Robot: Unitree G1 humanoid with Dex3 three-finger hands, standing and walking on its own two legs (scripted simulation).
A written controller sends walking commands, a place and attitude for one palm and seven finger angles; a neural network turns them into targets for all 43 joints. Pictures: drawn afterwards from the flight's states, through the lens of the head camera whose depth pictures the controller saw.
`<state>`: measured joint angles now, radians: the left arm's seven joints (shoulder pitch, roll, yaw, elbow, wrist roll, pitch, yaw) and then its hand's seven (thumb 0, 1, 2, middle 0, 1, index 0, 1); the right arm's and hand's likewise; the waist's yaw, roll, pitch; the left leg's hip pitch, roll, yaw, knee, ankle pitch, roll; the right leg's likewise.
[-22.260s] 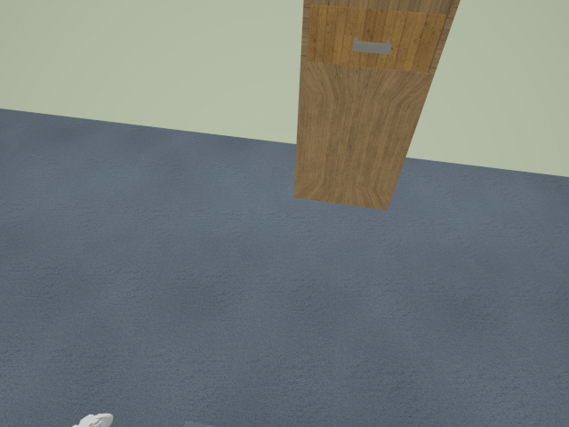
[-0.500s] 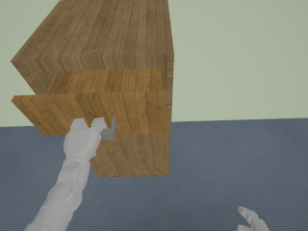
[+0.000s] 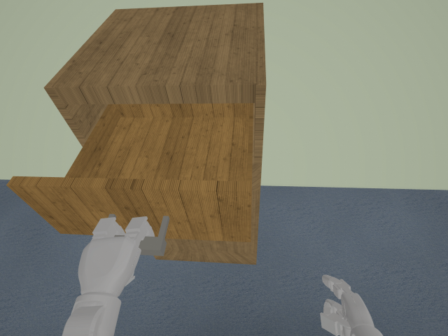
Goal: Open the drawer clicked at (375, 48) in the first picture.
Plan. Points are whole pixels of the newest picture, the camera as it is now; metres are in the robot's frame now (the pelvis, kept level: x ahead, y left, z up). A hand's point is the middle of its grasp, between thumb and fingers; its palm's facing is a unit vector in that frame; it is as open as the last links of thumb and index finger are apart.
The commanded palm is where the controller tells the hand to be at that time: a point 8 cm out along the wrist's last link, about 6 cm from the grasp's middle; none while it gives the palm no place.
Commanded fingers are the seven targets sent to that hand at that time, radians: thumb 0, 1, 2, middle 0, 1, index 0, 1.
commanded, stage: pull the drawer open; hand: left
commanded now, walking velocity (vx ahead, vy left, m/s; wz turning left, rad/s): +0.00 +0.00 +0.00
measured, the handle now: (134, 232) +0.28 +0.21 +0.04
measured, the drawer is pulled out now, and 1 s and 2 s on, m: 0.22 0.30 0.30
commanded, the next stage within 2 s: open the thumb to release the handle in 0.66 s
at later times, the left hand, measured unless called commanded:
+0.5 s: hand (111, 319) +0.14 +0.20 +0.02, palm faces +0.02 -0.12 -0.99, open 6.1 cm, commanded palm +0.09 +0.20 +0.07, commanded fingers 0.00 0.90 0.90 -0.40 -1.35 -0.40 -1.35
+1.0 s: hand (113, 312) +0.15 +0.20 +0.02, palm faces +0.06 -0.11 -0.99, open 7.0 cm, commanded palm +0.12 +0.21 +0.07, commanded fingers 0.00 -0.01 0.51 -0.34 -1.25 -0.34 -1.25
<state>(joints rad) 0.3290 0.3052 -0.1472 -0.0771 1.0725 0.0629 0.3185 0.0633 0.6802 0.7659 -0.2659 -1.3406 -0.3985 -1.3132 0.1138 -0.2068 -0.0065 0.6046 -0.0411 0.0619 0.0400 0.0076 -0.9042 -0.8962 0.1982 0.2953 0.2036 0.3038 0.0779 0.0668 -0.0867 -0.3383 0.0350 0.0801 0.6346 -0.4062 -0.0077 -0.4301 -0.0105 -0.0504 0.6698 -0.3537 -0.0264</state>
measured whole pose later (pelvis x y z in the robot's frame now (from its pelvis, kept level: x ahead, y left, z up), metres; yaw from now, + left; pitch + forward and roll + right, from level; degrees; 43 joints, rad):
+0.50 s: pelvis -0.02 -0.01 -0.02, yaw -2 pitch +8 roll +1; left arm 0.66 0.35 -0.09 -0.29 1.04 0.01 0.43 0.06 0.68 0.77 -0.27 -1.32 -0.38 -1.30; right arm 0.12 -0.24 -0.01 0.54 -0.06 0.06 0.06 0.01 -0.91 -0.90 0.20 0.30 0.20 0.30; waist 0.06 0.05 -0.11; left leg -0.45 0.05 0.11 0.77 -0.45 -0.01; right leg -0.56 0.00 -0.01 0.81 -0.38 -0.04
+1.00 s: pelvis -0.03 -0.01 -0.01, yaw +0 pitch +5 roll +1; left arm 0.51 0.34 -0.13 -0.19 1.06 0.03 0.42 0.02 0.49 0.73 -0.39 -1.31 -0.39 -1.31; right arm 0.12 -0.22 -0.01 0.61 -0.04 0.06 -0.01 0.01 -0.90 -0.90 0.20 0.30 0.20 0.30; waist 0.09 0.07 -0.07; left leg -0.41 0.03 0.07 0.74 -0.42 -0.01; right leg -0.51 -0.01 -0.05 0.78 -0.37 -0.04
